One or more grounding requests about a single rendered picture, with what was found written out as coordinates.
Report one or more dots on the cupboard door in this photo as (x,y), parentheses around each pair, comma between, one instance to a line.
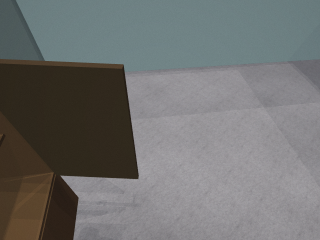
(75,115)

